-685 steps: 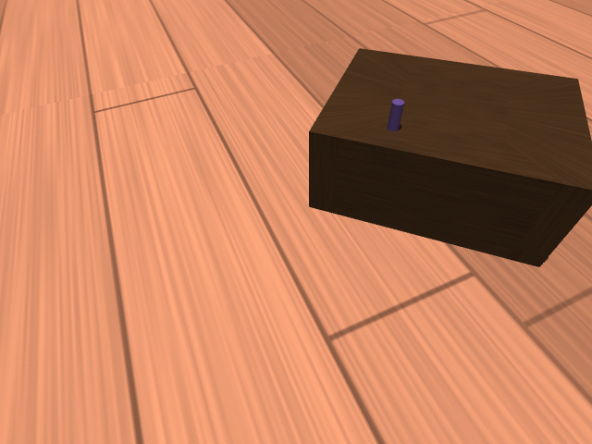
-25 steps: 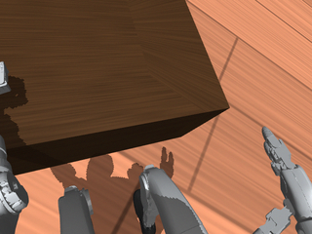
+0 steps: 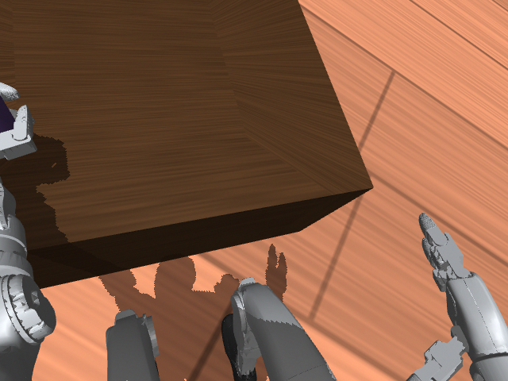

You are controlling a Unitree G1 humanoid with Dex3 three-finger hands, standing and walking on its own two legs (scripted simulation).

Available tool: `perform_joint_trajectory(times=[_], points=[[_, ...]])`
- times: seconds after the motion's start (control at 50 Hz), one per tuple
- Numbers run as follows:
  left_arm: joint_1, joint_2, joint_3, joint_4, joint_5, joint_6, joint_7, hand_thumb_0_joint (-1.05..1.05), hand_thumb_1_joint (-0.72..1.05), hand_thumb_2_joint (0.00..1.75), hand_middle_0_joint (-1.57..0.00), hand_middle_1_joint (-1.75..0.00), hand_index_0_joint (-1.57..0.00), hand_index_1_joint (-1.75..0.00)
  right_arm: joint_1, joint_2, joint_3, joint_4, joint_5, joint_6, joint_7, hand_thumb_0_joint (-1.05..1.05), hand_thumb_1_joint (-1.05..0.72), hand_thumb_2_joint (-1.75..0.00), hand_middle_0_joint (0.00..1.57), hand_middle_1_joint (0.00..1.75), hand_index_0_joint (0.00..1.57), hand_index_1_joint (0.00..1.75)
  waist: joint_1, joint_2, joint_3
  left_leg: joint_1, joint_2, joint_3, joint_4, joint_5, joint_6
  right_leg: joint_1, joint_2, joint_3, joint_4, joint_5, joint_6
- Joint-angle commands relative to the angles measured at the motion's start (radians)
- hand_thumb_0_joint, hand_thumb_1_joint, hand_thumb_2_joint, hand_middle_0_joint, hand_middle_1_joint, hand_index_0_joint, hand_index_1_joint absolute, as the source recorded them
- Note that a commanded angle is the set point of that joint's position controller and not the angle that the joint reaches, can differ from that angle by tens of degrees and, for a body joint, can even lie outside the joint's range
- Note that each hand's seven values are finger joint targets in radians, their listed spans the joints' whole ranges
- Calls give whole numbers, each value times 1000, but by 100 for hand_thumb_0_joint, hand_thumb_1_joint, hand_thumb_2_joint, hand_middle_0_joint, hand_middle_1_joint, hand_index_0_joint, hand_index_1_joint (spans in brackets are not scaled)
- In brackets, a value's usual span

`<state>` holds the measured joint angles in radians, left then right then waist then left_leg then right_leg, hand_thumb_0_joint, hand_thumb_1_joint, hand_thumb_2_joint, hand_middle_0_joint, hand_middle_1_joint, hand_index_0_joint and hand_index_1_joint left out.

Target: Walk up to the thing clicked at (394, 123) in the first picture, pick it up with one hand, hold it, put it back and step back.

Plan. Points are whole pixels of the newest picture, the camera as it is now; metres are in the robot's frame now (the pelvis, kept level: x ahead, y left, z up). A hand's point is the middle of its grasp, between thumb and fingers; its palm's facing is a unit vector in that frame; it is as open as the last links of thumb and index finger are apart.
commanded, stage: settle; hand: left
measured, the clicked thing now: out of the picture +0.53 +0.24 -0.03
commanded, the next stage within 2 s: lift in 0.44 s
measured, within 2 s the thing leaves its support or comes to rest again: neither
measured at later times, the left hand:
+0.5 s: hand out of the picture +0.54 +0.23 +0.00, palm faces +0.26 -0.96 +0.00, open 5.6 cm
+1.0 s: hand out of the picture +0.50 +0.23 +0.05, palm faces +0.25 -0.97 -0.01, open 5.6 cm
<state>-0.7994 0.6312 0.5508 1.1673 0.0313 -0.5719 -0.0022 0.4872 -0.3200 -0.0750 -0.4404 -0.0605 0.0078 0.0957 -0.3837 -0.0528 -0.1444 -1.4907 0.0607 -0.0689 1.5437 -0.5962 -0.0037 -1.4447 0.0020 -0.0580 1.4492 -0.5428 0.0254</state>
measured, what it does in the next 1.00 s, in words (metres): stands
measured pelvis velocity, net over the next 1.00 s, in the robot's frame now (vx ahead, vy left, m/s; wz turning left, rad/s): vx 0.02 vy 0.01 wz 0.01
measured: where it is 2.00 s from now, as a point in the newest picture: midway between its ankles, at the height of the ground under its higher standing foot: outside the picture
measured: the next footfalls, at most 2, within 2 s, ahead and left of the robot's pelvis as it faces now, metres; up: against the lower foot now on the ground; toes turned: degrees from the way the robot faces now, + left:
none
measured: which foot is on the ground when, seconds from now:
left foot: down 0.00-1.00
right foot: down 0.00-1.00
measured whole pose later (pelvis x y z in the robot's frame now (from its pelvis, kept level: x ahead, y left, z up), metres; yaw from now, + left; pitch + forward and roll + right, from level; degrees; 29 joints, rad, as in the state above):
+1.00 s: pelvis +0.02 +0.01 +0.05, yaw +1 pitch +26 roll -5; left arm -0.67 0.47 0.48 1.05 -0.03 -0.52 -0.01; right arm 0.46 -0.27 -0.04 -0.22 -0.06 0.04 0.07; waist -0.26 -0.01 -0.16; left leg -1.24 0.06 -0.04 1.36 -0.57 0.00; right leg -1.20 0.00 -0.04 1.26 -0.51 0.03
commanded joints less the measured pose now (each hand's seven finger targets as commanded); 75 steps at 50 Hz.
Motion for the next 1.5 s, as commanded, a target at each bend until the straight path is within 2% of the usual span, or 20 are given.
perform_joint_trajectory(times=[0.0,0.08,0.18,0.32,0.4,0.62,0.74,0.78,0.82,0.88,1.02,1.1,1.16,1.22,1.24,1.28,1.34,1.36,1.42,1.48], points=[[-362,202,-22,-176,-10,-60,1,0,59,144,-146,-152,-146,-154,37,-170,-132,-140,0,-40,-23,0,56,-5,5,5,5,5,30,424,-545,567,-25,-14,-222,346,-12,223,36,-5,-158,250,-55],[-377,244,4,-198,-6,-61,9,0,57,146,-148,-154,-148,-156,39,-168,-134,-144,1,-36,-25,0,57,-5,5,5,5,5,34,381,-564,531,-29,-4,-221,332,-2,289,38,2,-168,263,-50],[-354,194,-18,-131,-22,-61,-1,0,60,146,-147,-153,-147,-155,32,-165,-130,-108,3,-43,-30,0,57,-5,5,5,5,5,22,330,-544,514,-31,-1,-226,331,7,297,39,4,-186,272,-47],[-396,229,2,-178,-28,-72,-7,0,62,149,-149,-156,-149,-157,33,-151,-98,-104,4,-37,-28,0,57,-5,5,5,5,5,48,359,-609,568,-31,-2,-230,426,0,335,39,3,-177,339,-50],[-428,223,-21,-195,-15,-73,-6,0,56,148,-149,-156,-149,-157,60,-144,-107,-46,-5,-31,-27,0,56,-5,5,5,5,5,36,400,-570,578,-32,6,-236,399,-1,319,37,11,-193,315,-52],[-382,199,-9,-213,-36,-51,-11,0,64,139,-146,-151,-147,-151,15,-151,-106,-57,0,-31,-33,0,54,-5,5,5,5,5,70,374,-600,612,-28,1,-283,376,-5,372,39,4,-222,297,-51],[-347,144,-42,-253,-43,-38,-12,0,62,139,-145,-151,-147,-151,26,-134,-102,-6,4,-27,-36,0,55,-5,5,5,5,5,83,364,-584,647,-28,7,-309,408,-6,405,41,3,-250,322,-51],[-347,164,-22,-311,-50,-40,-3,0,64,139,-146,-152,-148,-151,13,-130,-98,-3,5,-28,-37,0,55,-5,5,5,5,5,111,361,-587,664,-28,6,-323,415,-8,423,40,1,-254,322,-51],[-296,89,-57,-274,-59,-33,-5,0,65,140,-145,-152,-148,-151,14,-117,-86,4,5,-26,-37,0,55,-5,5,5,5,5,109,338,-557,663,-27,5,-340,415,-9,437,41,-2,-266,325,-51],[-246,97,-54,-308,-55,-28,-4,0,63,140,-146,-152,-147,-152,25,-118,-91,37,7,-23,-42,0,55,-5,5,5,5,5,131,323,-552,683,-30,15,-356,417,-6,471,39,4,-291,333,-48],[-130,0,-90,-443,-86,-1,1,0,64,140,-144,-150,-146,-150,29,-102,-92,71,14,-11,-50,0,56,-5,5,5,5,5,185,284,-532,747,-30,19,-420,446,-11,558,36,4,-338,356,-49],[-56,-124,-161,-500,-109,21,1,0,61,139,-143,-149,-145,-149,21,-84,-91,108,19,-6,-58,0,56,-5,5,5,5,5,192,222,-467,751,-31,26,-459,410,-6,596,37,4,-376,350,-42],[-41,-117,-168,-562,-105,36,13,0,60,138,-143,-148,-144,-148,11,-72,-76,114,25,-6,-65,0,56,-5,5,5,5,5,212,188,-423,747,-34,35,-490,362,-2,616,31,11,-404,321,-39],[15,-172,-195,-562,-112,52,18,0,60,137,-139,-146,-141,-146,19,-64,-79,131,28,2,-75,0,57,-4,5,5,5,5,222,150,-369,742,-41,44,-525,323,-3,643,27,14,-433,298,-35],[1,-147,-183,-625,-115,49,20,0,61,138,-140,-147,-142,-147,32,-68,-81,145,28,3,-75,0,57,-5,5,5,5,5,235,166,-381,766,-39,42,-536,325,-5,648,25,14,-437,295,-38],[38,-184,-211,-619,-121,61,15,0,64,138,-140,-146,-142,-146,20,-75,-100,141,32,2,-83,0,57,-5,5,5,5,5,234,154,-364,793,-40,45,-551,322,-5,657,23,15,-451,296,-35],[72,-186,-212,-678,-128,62,13,0,66,138,-140,-146,-142,-146,38,-61,-87,167,36,6,-85,0,57,-4,5,5,5,5,260,160,-358,814,-45,47,-572,330,-9,680,17,16,-461,300,-37],[100,-218,-239,-658,-126,70,9,0,64,137,-140,-146,-142,-146,33,-44,-74,176,35,6,-84,0,57,-5,5,5,5,5,262,147,-340,809,-45,48,-576,325,-7,687,18,15,-468,295,-36],[129,-215,-223,-722,-141,77,13,0,63,138,-139,-146,-141,-146,27,-51,-84,173,40,6,-92,0,57,-4,5,5,5,5,272,97,-347,806,-52,64,-583,308,6,736,11,30,-502,308,-25],[147,-238,-246,-758,-147,87,19,0,61,136,-140,-146,-142,-146,10,-49,-81,169,40,8,-96,0,57,-4,5,5,5,5,286,102,-333,814,-55,67,-600,302,3,749,7,33,-514,300,-26]])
